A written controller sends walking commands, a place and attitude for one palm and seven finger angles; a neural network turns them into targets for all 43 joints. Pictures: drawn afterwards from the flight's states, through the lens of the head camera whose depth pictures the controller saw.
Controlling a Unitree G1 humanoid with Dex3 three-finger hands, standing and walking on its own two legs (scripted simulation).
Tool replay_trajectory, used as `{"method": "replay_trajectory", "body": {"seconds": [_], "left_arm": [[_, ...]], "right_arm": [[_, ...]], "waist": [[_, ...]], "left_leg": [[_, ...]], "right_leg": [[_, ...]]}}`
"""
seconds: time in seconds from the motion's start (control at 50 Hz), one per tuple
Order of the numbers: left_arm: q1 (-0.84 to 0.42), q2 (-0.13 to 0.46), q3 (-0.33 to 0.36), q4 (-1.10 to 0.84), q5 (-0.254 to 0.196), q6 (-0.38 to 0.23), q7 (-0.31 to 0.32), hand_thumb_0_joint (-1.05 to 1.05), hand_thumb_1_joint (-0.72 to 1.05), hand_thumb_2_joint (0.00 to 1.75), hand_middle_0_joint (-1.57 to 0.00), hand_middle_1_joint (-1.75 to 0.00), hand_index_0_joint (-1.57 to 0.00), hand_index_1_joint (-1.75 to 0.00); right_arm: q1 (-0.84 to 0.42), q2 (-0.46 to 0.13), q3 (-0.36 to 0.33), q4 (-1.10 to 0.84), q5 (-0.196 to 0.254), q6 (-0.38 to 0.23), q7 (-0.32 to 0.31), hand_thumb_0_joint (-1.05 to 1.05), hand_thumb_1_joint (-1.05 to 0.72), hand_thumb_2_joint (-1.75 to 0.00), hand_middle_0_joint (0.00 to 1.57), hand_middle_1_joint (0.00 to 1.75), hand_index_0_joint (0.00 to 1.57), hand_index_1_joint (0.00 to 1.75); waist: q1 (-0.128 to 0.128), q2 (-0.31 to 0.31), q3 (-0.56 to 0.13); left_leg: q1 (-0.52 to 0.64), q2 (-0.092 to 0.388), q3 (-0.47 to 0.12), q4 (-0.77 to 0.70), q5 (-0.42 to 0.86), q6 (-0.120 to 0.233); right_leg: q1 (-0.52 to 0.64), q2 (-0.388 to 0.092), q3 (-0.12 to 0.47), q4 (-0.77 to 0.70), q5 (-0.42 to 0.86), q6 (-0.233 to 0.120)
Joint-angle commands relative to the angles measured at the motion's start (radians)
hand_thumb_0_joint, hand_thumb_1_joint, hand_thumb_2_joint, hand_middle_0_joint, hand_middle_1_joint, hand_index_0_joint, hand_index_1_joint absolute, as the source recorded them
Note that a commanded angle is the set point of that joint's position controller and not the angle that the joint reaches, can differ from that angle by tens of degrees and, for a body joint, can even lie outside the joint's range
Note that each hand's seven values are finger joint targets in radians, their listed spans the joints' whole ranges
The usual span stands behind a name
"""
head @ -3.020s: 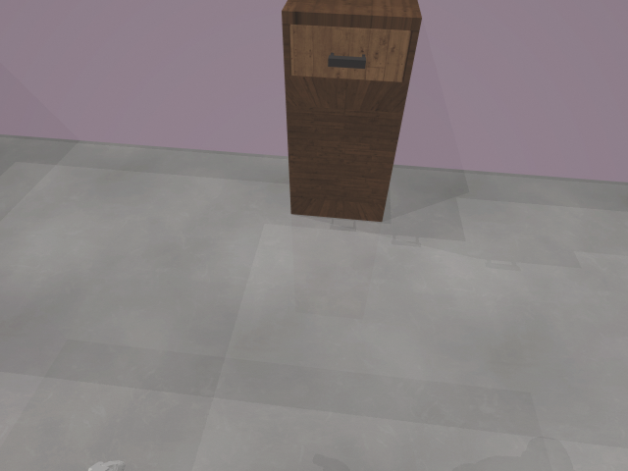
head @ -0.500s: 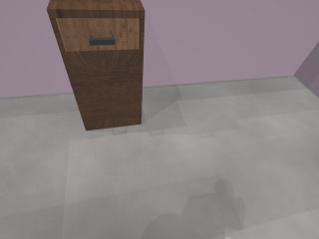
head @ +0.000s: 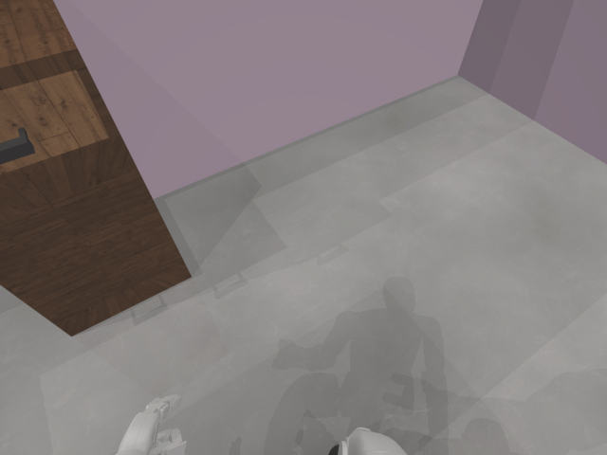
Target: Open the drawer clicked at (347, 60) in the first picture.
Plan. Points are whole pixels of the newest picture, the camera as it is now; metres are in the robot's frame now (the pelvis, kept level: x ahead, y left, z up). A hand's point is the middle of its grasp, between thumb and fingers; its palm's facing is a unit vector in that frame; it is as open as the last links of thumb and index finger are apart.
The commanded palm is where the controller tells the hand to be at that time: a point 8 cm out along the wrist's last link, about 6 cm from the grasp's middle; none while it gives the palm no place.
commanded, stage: turn to face it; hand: left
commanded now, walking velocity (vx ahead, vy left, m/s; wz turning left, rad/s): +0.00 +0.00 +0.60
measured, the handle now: out of the picture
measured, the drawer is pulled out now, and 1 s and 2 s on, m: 0.00 0.00 0.00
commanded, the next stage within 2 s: take the last steps up to it in 0.88 s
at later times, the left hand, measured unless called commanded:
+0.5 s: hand out of the picture +0.07 +0.24 -0.16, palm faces +0.28 -0.93 -0.21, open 7.4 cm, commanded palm none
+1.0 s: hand out of the picture +0.04 +0.15 -0.13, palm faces +0.47 -0.84 -0.26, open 7.4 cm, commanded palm none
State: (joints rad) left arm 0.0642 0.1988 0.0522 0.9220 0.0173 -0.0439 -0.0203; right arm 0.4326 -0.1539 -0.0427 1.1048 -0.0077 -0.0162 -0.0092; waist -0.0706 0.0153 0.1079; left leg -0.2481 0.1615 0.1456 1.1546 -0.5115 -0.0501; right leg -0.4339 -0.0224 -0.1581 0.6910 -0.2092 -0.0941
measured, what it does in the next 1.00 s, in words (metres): steps on the spot, turning left: left foot, then right foot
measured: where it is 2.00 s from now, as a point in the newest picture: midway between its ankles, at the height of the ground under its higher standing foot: (273, 433)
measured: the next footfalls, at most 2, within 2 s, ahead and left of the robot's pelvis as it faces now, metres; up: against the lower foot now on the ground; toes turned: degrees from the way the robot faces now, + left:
left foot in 0.34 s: +0.12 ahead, +0.14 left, +0.00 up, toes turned +19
right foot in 0.80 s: +0.15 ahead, -0.12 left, +0.00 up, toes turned +18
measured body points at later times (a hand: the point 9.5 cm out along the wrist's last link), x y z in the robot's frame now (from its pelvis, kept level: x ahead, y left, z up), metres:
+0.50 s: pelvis +0.06 +0.03 +0.02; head +0.08 +0.06 +0.47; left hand +0.05 +0.29 -0.14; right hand +0.18 -0.20 -0.11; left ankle +0.08 +0.12 -0.71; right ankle +0.07 -0.11 -0.64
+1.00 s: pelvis +0.07 -0.04 +0.03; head +0.10 -0.06 +0.48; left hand +0.01 +0.19 -0.11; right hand +0.26 -0.24 -0.13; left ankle +0.00 +0.09 -0.64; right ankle +0.11 -0.13 -0.71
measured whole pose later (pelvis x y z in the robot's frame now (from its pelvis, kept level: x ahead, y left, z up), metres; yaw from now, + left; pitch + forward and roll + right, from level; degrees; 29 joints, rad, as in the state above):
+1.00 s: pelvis +0.07 -0.04 +0.03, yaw +27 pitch -1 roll +2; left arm 0.26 0.15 0.02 0.94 0.03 0.01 0.03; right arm 0.18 -0.25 -0.08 0.97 -0.02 0.07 0.02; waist 0.00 0.03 0.04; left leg -0.47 0.02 0.00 1.05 -0.39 -0.06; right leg -0.21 -0.08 -0.14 0.52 -0.29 -0.02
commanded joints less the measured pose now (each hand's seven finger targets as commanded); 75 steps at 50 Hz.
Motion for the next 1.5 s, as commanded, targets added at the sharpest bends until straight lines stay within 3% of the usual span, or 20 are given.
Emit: {"method": "replay_trajectory", "body": {"seconds": [0.0, 0.06, 0.2, 0.28, 0.3, 0.32, 0.34, 0.46, 0.62, 0.72, 0.74, 0.78, 0.9, 1.06, 1.16, 1.2, 1.22, 1.28, 1.36, 1.48], "left_arm": [[0.158, 0.121, 0.019, 0.021, -0.005, -0.011, 0.044, 0.0, 0.9, 0.9, -0.2, -0.3, -0.2, -0.3], [0.075, 0.088, 0.001, 0.022, 0.004, -0.009, 0.048, 0.0, 0.9, 0.9, -0.2, -0.3, -0.2, -0.3], [0.116, 0.111, 0.027, 0.01, 0.009, 0.031, 0.054, 0.0, 0.9, 0.9, -0.2, -0.3, -0.2, -0.3], [0.129, 0.131, 0.041, -0.004, 0.002, 0.05, 0.051, 0.0, 0.9, 0.9, -0.2, -0.3, -0.2, -0.3], [0.147, 0.107, 0.04, -0.017, -0.004, 0.059, 0.047, 0.0, 0.9, 0.9, -0.2, -0.3, -0.2, -0.3], [0.161, 0.057, 0.034, -0.052, -0.012, 0.064, 0.04, 0.0, 0.9, 0.9, -0.2, -0.3, -0.2, -0.3], [0.09, 0.068, 0.027, -0.085, -0.001, 0.063, 0.04, 0.0, 0.9, 0.9, -0.2, -0.3, -0.2, -0.3], [0.146, 0.085, 0.038, -0.027, 0.0, 0.062, 0.03, 0.0, 0.9, 0.9, -0.2, -0.3, -0.2, -0.3], [0.135, 0.083, 0.03, -0.047, -0.005, 0.075, 0.038, 0.0, 0.9, 0.9, -0.2, -0.3, -0.2, -0.3], [0.258, 0.089, 0.027, -0.025, -0.009, 0.06, 0.046, 0.0, 0.9, 0.9, -0.2, -0.3, -0.2, -0.3], [0.291, 0.114, 0.03, -0.019, -0.005, 0.052, 0.05, 0.0, 0.9, 0.9, -0.2, -0.3, -0.2, -0.3], [0.266, 0.27, 0.05, -0.055, 0.014, 0.043, 0.057, 0.0, 0.9, 0.9, -0.2, -0.3, -0.2, -0.3], [0.164, 0.148, 0.022, -0.063, 0.011, 0.028, 0.057, 0.0, 0.9, 0.9, -0.2, -0.3, -0.2, -0.3], [0.341, 0.181, 0.034, 0.047, 0.018, 0.019, 0.045, 0.0, 0.9, 0.9, -0.2, -0.3, -0.2, -0.3], [0.28, 0.163, 0.031, 0.078, 0.005, 0.021, 0.033, 0.0, 0.9, 0.9, -0.2, -0.3, -0.2, -0.3], [0.239, 0.049, 0.003, 0.036, 0.0, 0.023, 0.02, 0.0, 0.9, 0.9, -0.2, -0.3, -0.2, -0.3], [0.158, 0.064, -0.002, 0.004, 0.013, 0.019, 0.02, 0.0, 0.9, 0.9, -0.2, -0.3, -0.2, -0.3], [0.111, 0.073, 0.006, 0.028, 0.009, 0.02, 0.005, 0.0, 0.9, 0.9, -0.2, -0.3, -0.2, -0.3], [0.183, 0.039, -0.002, 0.071, 0.006, 0.028, -0.004, 0.0, 0.9, 0.9, -0.2, -0.3, -0.2, -0.3], [0.152, 0.032, 0.005, 0.055, 0.005, 0.019, -0.008, 0.0, 0.9, 0.9, -0.2, -0.3, -0.2, -0.3]], "right_arm": [[-0.002, -0.068, -0.007, -0.062, -0.01, -0.001, -0.017, 0.0, -0.9, -0.9, 0.2, 0.3, 0.2, 0.3], [0.082, -0.02, 0.003, -0.025, -0.009, 0.028, -0.012, 0.0, -0.9, -0.9, 0.2, 0.3, 0.2, 0.3], [-0.122, -0.038, -0.008, -0.124, -0.009, 0.04, 0.011, 0.0, -0.9, -0.9, 0.2, 0.3, 0.2, 0.3], [-0.1, -0.075, -0.019, -0.153, -0.015, 0.039, 0.019, 0.0, -0.9, -0.9, 0.2, 0.3, 0.2, 0.3], [-0.069, -0.128, -0.03, -0.157, -0.018, 0.034, 0.02, 0.0, -0.9, -0.9, 0.2, 0.3, 0.2, 0.3], [-0.047, -0.229, -0.05, -0.178, -0.026, 0.028, 0.015, 0.0, -0.9, -0.9, 0.2, 0.3, 0.2, 0.3], [-0.027, -0.267, -0.061, -0.175, -0.028, 0.029, 0.006, 0.0, -0.9, -0.9, 0.2, 0.3, 0.2, 0.3], [-0.185, -0.213, -0.043, -0.212, -0.012, 0.004, -0.011, 0.0, -0.9, -0.9, 0.2, 0.3, 0.2, 0.3], [-0.197, -0.25, -0.062, -0.211, -0.017, 0.03, 0.0, 0.0, -0.9, -0.9, 0.2, 0.3, 0.2, 0.3], [-0.273, -0.25, -0.069, -0.236, -0.014, 0.045, 0.009, 0.0, -0.9, -0.9, 0.2, 0.3, 0.2, 0.3], [-0.276, -0.225, -0.066, -0.243, -0.006, 0.046, 0.013, 0.0, -0.9, -0.9, 0.2, 0.3, 0.2, 0.3], [-0.289, -0.139, -0.052, -0.289, -0.005, 0.05, 0.019, 0.0, -0.9, -0.9, 0.2, 0.3, 0.2, 0.3], [-0.255, -0.144, -0.051, -0.204, -0.011, 0.068, 0.027, 0.0, -0.9, -0.9, 0.2, 0.3, 0.2, 0.3], [-0.359, -0.113, -0.024, -0.211, -0.011, 0.044, 0.031, 0.0, -0.9, -0.9, 0.2, 0.3, 0.2, 0.3], [-0.181, -0.107, -0.012, -0.143, -0.009, 0.005, 0.022, 0.0, -0.9, -0.9, 0.2, 0.3, 0.2, 0.3], [-0.031, -0.258, -0.043, -0.098, -0.021, -0.004, 0.006, 0.0, -0.9, -0.9, 0.2, 0.3, 0.2, 0.3], [0.008, -0.26, -0.042, -0.086, -0.021, 0.003, 0.002, 0.0, -0.9, -0.9, 0.2, 0.3, 0.2, 0.3], [-0.07, -0.179, -0.02, -0.085, -0.016, -0.015, -0.013, 0.0, -0.9, -0.9, 0.2, 0.3, 0.2, 0.3], [-0.102, -0.165, -0.019, -0.081, -0.013, -0.036, -0.014, 0.0, -0.9, -0.9, 0.2, 0.3, 0.2, 0.3], [-0.073, -0.183, -0.026, -0.038, -0.02, -0.033, -0.012, 0.0, -0.9, -0.9, 0.2, 0.3, 0.2, 0.3]], "waist": [[0.059, -0.08, -0.144], [-0.007, -0.095, -0.147], [0.065, -0.127, -0.064], [0.045, -0.046, -0.081], [0.035, 0.095, -0.094], [0.027, 0.338, -0.095], [-0.009, 0.288, -0.117], [0.057, 0.095, -0.191], [0.034, 0.137, -0.152], [0.089, 0.141, -0.166], [0.104, 0.073, -0.163], [0.113, -0.317, -0.115], [0.058, -0.188, -0.061], [0.153, -0.199, -0.089], [0.068, -0.109, -0.115], [0.001, 0.287, -0.112], [-0.025, 0.215, -0.056], [0.015, 0.172, 0.06], [0.067, 0.101, 0.014], [0.075, 0.108, 0.023]], "left_leg": [[-0.238, 0.011, -0.134, 0.148, 0.098, 0.01], [-0.122, -0.009, -0.119, -0.053, 0.141, 0.008], [-0.155, -0.036, -0.051, -0.293, 0.114, 0.01], [-0.017, -0.061, -0.024, -0.549, 0.231, 0.025], [0.033, 0.009, -0.162, -0.694, 0.318, 0.065], [0.082, 0.225, -0.488, -0.83, 0.514, 0.186], [0.061, 0.291, -0.606, -0.888, 0.502, 0.279], [0.103, 0.096, -0.32, -0.83, 0.603, 0.204], [0.075, 0.087, -0.386, -0.841, 0.476, 0.223], [-0.053, 0.03, -0.391, -0.764, 0.428, 0.176], [-0.137, -0.017, -0.36, -0.691, 0.356, 0.133], [-0.348, -0.206, -0.165, -0.256, -0.039, 0.021], [-0.284, -0.137, -0.156, -0.022, 0.133, -0.005], [-0.214, -0.125, -0.083, -0.367, 0.047, 0.011], [0.159, -0.142, -0.03, -0.786, 0.206, 0.05], [0.395, 0.191, -0.45, -0.903, 0.182, 0.192], [0.338, 0.245, -0.52, -0.945, 0.138, 0.259], [0.192, 0.177, -0.399, -0.982, 0.18, 0.245], [0.147, 0.095, -0.224, -0.966, 0.389, 0.215], [0.08, 0.098, -0.194, -0.889, 0.376, 0.198]], "right_leg": [[0.224, -0.334, 0.265, -0.355, 0.566, -0.097], [0.099, -0.282, 0.104, -0.389, 0.407, -0.054], [0.13, -0.336, 0.09, -0.405, 0.092, -0.052], [0.112, -0.314, 0.006, -0.237, -0.012, 0.02], [0.048, -0.242, -0.039, -0.093, -0.105, 0.073], [-0.108, -0.109, -0.079, 0.117, -0.339, 0.154], [-0.141, -0.062, 0.026, 0.335, -0.459, 0.153], [-0.126, -0.075, 0.135, 0.414, -0.182, 0.169], [-0.023, -0.04, 0.121, 0.173, -0.239, 0.174], [0.219, -0.005, 0.094, -0.149, -0.087, 0.156], [0.322, -0.042, 0.124, -0.297, -0.025, 0.145], [0.288, -0.451, 0.522, -0.478, -0.018, -0.027], [0.217, -0.272, 0.197, -0.375, 0.249, -0.011], [0.377, -0.333, 0.262, -0.421, 0.043, -0.049], [0.19, -0.242, 0.142, -0.304, -0.142, 0.028], [-0.172, -0.067, -0.036, 0.066, -0.303, 0.124], [-0.243, -0.06, 0.018, 0.201, -0.387, 0.115], [-0.268, -0.115, 0.112, 0.363, -0.228, 0.112], [-0.124, -0.105, 0.072, 0.236, -0.119, 0.129], [0.072, -0.056, 0.021, -0.031, -0.055, 0.118]]}}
